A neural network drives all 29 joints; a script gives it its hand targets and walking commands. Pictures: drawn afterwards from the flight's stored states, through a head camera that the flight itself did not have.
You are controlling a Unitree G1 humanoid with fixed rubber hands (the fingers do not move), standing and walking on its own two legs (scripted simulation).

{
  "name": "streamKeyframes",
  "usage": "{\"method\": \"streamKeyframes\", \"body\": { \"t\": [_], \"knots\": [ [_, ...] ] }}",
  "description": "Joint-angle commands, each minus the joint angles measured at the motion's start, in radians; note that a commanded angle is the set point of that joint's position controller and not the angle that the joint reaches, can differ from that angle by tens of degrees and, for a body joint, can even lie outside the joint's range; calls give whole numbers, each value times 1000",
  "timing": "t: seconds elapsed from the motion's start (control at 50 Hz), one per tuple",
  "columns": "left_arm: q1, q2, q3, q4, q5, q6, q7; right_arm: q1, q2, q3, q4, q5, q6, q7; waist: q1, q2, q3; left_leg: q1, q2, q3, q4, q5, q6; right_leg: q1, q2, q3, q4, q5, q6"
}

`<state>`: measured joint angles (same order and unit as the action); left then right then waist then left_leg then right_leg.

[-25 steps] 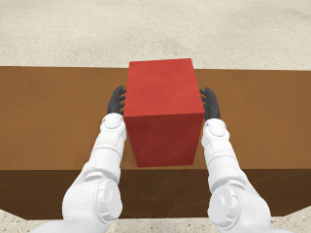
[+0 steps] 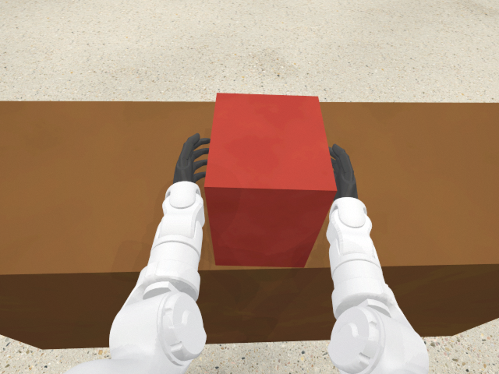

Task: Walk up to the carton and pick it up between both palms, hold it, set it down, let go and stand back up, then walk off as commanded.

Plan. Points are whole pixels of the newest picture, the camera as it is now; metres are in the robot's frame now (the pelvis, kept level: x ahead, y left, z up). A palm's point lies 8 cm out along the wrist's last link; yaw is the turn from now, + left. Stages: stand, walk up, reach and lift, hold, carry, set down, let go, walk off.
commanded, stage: set down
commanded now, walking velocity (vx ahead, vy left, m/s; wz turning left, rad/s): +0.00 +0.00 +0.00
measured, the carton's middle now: (263, 186) +0.42 +0.00 +0.04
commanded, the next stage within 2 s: none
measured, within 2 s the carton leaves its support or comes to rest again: neither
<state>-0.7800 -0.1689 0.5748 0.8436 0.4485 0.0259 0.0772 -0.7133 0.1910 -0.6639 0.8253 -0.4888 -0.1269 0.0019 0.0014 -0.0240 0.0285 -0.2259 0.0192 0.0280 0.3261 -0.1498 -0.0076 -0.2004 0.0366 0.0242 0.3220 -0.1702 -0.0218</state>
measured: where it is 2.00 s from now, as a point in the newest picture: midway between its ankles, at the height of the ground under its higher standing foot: outside the picture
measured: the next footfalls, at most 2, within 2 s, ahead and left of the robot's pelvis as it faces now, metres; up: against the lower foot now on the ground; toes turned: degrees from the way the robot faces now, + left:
none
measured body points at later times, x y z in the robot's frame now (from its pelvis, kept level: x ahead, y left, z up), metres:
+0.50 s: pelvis -0.01 +0.01 -0.01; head +0.05 +0.01 +0.44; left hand +0.43 +0.13 +0.05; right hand +0.42 -0.14 +0.05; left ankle +0.01 +0.12 -0.75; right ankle -0.01 -0.10 -0.75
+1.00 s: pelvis -0.01 +0.00 -0.01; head +0.07 +0.01 +0.43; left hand +0.39 +0.17 +0.03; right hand +0.40 -0.20 +0.03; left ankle +0.01 +0.12 -0.75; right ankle -0.01 -0.10 -0.75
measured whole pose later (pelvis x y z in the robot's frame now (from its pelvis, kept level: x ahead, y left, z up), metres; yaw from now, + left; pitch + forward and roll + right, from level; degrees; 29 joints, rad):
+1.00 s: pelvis -0.01 +0.00 -0.01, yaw +0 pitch +13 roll -2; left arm -0.54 0.05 0.12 0.49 -0.02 0.19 0.13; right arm -0.59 -0.25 0.00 0.74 0.27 -0.07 -0.11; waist 0.01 0.01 -0.05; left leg -0.54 0.05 0.00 0.49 -0.18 -0.01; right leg -0.47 0.06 -0.02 0.41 -0.17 -0.03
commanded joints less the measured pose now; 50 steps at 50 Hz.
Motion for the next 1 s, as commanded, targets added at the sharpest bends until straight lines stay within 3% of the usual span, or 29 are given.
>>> {"method": "streamKeyframes", "body": {
  "t": [0.0,0.04,0.1,0.12,0.22,0.24,0.34,0.38,0.42,0.46,0.48,0.54,0.56,0.6,0.62,0.66,0.74,0.76,0.78,0.8,0.82,0.84,0.86,0.88,0.9,0.92,0.94,0.96,0.98],
  "knots": [
    [-505,-351,-221,-27,23,-21,-98,-605,313,254,-73,-34,-61,100,14,12,-566,134,-14,128,-9,217,-10,205,-8,-113,28,414,77],
    [-485,-314,-196,4,20,-27,-94,-608,297,263,-84,-21,-65,96,42,9,-581,121,-11,136,-9,226,-7,234,-15,-101,39,470,83],
    [-480,-382,-217,-40,29,-27,-104,-557,357,269,-39,-35,-47,99,20,11,-528,111,-18,134,-15,194,-3,239,-15,-104,40,443,85],
    [-456,-327,-186,1,39,-16,-101,-572,320,273,-57,-21,-55,102,46,3,-542,105,-20,136,-22,189,6,232,-15,-100,37,438,89],
    [-440,-191,-190,-42,7,-31,-57,-522,129,226,-29,10,-50,67,23,27,-590,143,-11,138,6,221,-11,193,-5,-100,34,396,72],
    [-430,-116,-191,-39,-2,-34,-38,-517,27,233,-23,46,-63,57,25,59,-624,156,-5,134,25,256,-22,164,-2,-94,51,415,63],
    [-497,74,-202,-25,-117,-49,31,-560,-130,279,-15,157,-39,-30,34,-2,-528,31,-12,140,7,94,1,178,-10,-70,42,297,70],
    [-559,161,-239,-6,-177,-63,70,-625,-204,305,-3,248,-37,-56,57,20,-583,15,-12,133,25,89,-2,116,-8,-56,39,259,59],
    [-597,180,-297,-1,-254,-78,104,-651,-254,361,44,319,-27,-79,39,16,-652,24,-5,119,62,148,-17,66,7,-53,50,297,45],
    [-598,270,-330,17,-333,-94,136,-658,-336,438,26,414,-22,-101,69,-9,-782,10,-7,112,120,220,-22,61,18,-43,91,368,42],
    [-666,291,-357,36,-365,-101,150,-694,-353,448,45,453,-9,-108,74,21,-819,-27,-7,105,131,192,-18,46,17,-33,103,343,38],
    [-595,253,-436,37,-438,-84,161,-655,-383,523,66,534,23,-127,51,-15,-895,66,9,70,204,339,-35,-27,39,-50,122,383,18],
    [-614,264,-443,74,-443,-78,161,-677,-404,513,90,552,25,-133,39,-11,-899,86,13,61,218,361,-41,-64,39,-59,117,356,21],
    [-543,233,-493,-20,-466,-70,167,-614,-467,526,63,602,5,-136,15,53,-1053,219,27,30,288,587,-73,-140,57,-77,128,467,5],
    [-651,281,-465,45,-457,-72,168,-689,-492,501,110,595,16,-137,27,57,-1029,207,25,33,293,533,-76,-210,53,-71,106,361,8],
    [-570,284,-497,-42,-494,-51,162,-658,-528,537,-9,623,6,-141,9,46,-1082,218,18,20,329,644,-79,-174,58,-78,140,501,5],
    [-455,283,-489,-176,-464,11,143,-531,-586,546,29,668,1,-133,-24,77,-965,281,35,-14,350,795,-85,-241,69,-95,143,558,4],
    [-384,283,-496,-321,-469,35,131,-464,-602,583,-54,682,-9,-131,-22,89,-983,306,39,-22,357,910,-90,-182,73,-96,149,647,-3],
    [-508,292,-470,-222,-469,42,128,-575,-610,557,-16,685,4,-131,-15,68,-951,225,24,-16,341,758,-72,-222,61,-80,139,542,9],
    [-315,278,-470,-349,-456,59,116,-404,-574,629,-92,718,-9,-118,5,38,-995,283,31,-20,338,836,-66,-106,64,-75,152,695,18],
    [-256,262,-489,-358,-459,87,102,-375,-600,602,-89,724,-14,-119,-33,54,-924,253,27,-31,325,814,-60,-109,58,-75,166,740,25],
    [-238,264,-473,-460,-461,95,87,-364,-606,621,-129,741,-19,-114,-22,67,-954,274,18,-31,313,826,-60,-81,59,-80,161,747,32],
    [-270,287,-464,-447,-465,100,82,-389,-626,609,-144,757,-6,-107,-22,67,-959,243,11,-27,293,755,-47,-88,54,-65,150,704,33],
    [-134,284,-460,-513,-464,119,67,-293,-606,649,-222,769,-15,-107,-16,10,-949,221,1,-23,274,747,-29,37,39,-50,148,833,39],
    [-168,290,-466,-538,-463,128,56,-309,-621,625,-257,760,-7,-107,-35,29,-934,131,-11,-16,240,650,-19,80,25,-33,168,837,49],
    [-200,335,-424,-537,-464,128,54,-319,-605,637,-305,762,4,-107,-4,-33,-950,-17,-34,6,197,511,1,191,5,-15,176,805,67],
    [-10,309,-432,-660,-454,128,45,-162,-573,663,-398,774,-15,-109,-18,-61,-958,-24,-40,8,165,545,15,310,-7,1,190,919,82],
    [-89,355,-451,-665,-477,121,37,-229,-593,629,-468,767,-5,-113,-46,-73,-935,-127,-56,12,135,456,27,329,-17,11,195,886,90],
    [24,352,-410,-747,-457,109,40,-123,-560,663,-507,767,-15,-113,-6,-67,-947,-117,-59,19,108,454,24,385,-20,10,193,901,100]
  ]
}}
